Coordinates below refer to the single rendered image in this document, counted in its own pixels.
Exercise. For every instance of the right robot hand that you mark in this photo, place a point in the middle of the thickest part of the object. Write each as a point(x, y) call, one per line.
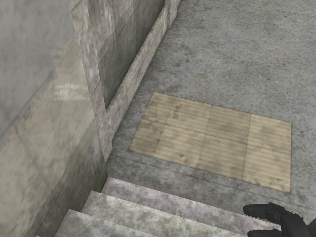
point(291, 224)

